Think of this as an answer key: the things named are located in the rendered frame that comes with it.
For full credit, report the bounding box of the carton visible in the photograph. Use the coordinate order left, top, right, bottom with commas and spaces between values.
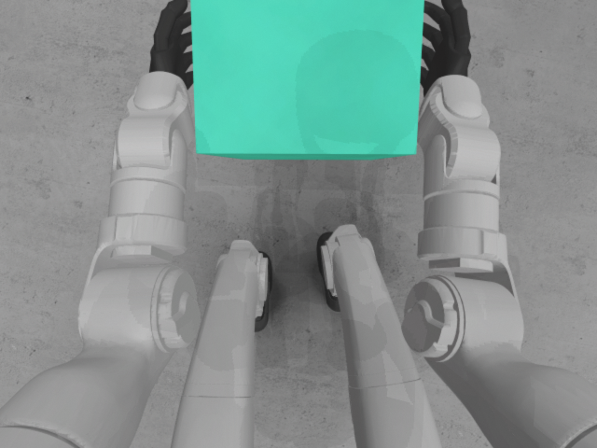
190, 0, 424, 160

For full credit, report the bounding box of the right robot hand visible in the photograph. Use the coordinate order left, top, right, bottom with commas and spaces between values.
420, 0, 471, 97

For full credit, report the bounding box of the left robot forearm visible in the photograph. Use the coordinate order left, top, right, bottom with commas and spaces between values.
78, 71, 195, 341

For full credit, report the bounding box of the right robot forearm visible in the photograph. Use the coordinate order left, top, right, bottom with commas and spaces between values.
417, 75, 523, 320

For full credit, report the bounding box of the robot left foot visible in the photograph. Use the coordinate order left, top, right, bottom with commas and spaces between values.
255, 251, 272, 332

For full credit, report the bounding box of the left robot hand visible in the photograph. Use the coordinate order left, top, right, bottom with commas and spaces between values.
149, 0, 193, 90

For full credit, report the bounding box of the robot left upper arm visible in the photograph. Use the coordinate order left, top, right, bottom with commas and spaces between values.
0, 265, 201, 448

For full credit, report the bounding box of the robot right upper arm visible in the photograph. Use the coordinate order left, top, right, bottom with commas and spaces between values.
401, 275, 597, 448

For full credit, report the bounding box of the left robot shin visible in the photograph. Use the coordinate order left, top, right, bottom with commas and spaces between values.
215, 240, 264, 316

